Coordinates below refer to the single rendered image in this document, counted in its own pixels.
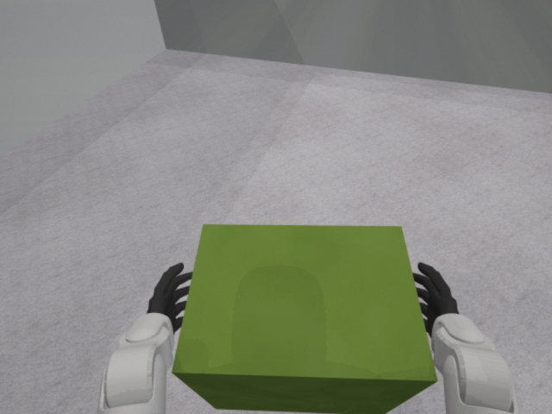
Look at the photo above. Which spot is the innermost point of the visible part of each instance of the right robot forearm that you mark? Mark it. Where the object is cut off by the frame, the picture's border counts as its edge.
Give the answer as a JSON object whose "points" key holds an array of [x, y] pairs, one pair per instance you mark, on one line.
{"points": [[476, 378]]}

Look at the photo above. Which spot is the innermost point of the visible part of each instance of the robot left hand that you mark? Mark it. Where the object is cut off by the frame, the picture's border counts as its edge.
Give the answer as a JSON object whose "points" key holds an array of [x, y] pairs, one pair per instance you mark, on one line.
{"points": [[164, 298]]}

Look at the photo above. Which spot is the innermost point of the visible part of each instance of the carton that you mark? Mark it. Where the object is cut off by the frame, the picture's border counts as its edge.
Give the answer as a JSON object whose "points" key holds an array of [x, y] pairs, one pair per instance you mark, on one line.
{"points": [[303, 318]]}

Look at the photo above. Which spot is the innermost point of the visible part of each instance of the robot right hand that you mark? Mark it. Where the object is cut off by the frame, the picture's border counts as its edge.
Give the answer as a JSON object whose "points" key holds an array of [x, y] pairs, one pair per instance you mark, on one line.
{"points": [[438, 295]]}

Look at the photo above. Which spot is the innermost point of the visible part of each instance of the left robot forearm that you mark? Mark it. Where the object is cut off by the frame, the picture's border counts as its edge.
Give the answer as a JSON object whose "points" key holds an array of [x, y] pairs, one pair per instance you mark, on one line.
{"points": [[134, 379]]}

